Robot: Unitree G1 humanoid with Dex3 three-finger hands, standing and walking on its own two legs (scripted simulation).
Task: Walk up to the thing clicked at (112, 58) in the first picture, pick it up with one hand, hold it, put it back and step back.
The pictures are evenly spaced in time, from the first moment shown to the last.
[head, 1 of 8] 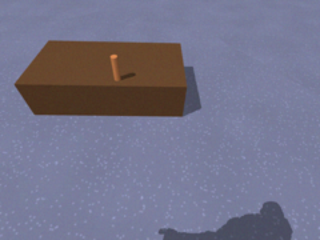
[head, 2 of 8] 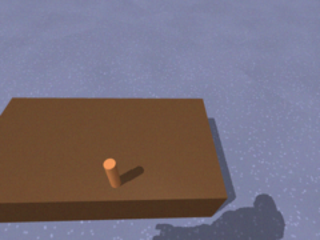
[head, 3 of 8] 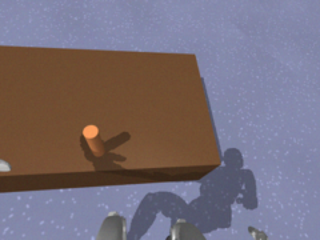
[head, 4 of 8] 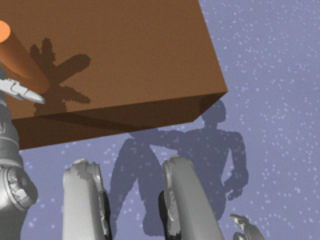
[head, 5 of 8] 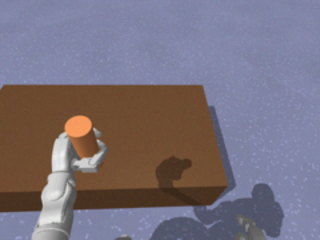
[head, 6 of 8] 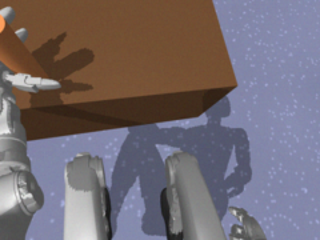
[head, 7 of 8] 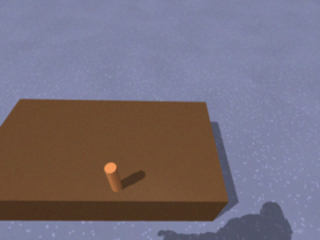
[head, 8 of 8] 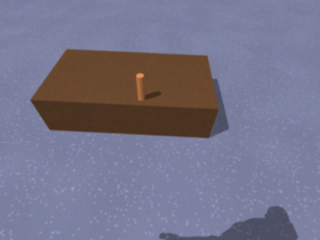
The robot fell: no
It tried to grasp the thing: yes
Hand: left
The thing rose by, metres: 0.38
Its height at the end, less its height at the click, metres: +0.00
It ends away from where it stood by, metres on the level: 0.02
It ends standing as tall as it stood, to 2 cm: yes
